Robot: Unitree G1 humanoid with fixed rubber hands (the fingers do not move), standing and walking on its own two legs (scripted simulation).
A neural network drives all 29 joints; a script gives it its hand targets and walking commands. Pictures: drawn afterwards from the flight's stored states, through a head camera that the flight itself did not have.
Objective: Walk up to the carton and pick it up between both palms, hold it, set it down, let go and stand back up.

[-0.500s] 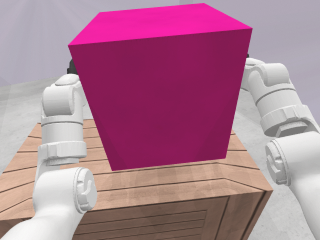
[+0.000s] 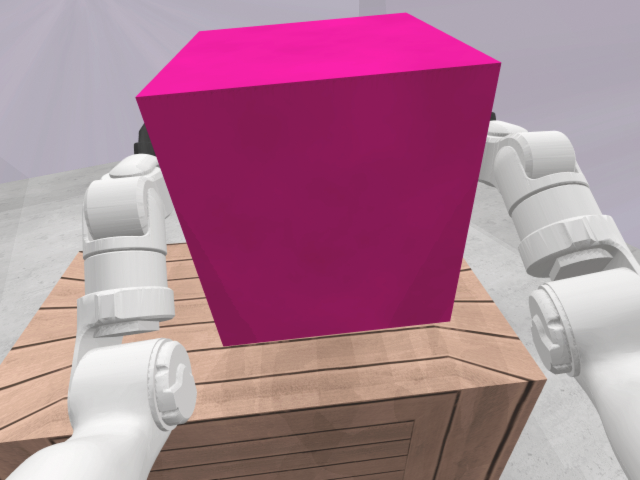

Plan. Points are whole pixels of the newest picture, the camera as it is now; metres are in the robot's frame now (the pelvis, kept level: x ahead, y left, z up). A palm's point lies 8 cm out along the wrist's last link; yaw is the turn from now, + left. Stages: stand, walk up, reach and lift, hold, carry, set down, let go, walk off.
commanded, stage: hold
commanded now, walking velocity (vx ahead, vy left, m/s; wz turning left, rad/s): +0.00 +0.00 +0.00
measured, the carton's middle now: (319, 170) +0.41 +0.00 +0.27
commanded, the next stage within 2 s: none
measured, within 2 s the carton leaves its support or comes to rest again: neither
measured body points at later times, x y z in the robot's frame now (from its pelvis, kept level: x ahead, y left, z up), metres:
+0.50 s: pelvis +0.01 +0.00 +0.00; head -0.08 +0.02 +0.44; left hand +0.39 +0.19 +0.30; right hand +0.40 -0.19 +0.31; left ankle +0.05 +0.13 -0.75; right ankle +0.00 -0.12 -0.75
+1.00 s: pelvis +0.00 +0.00 +0.00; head -0.09 +0.00 +0.44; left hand +0.38 +0.18 +0.30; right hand +0.38 -0.19 +0.31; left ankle +0.05 +0.13 -0.75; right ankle +0.00 -0.12 -0.75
